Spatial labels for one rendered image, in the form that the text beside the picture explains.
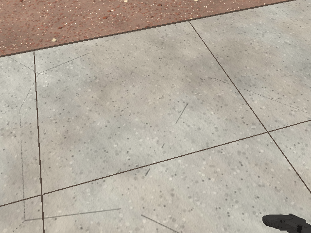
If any robot right hand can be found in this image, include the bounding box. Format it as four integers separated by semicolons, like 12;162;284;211
262;214;311;233

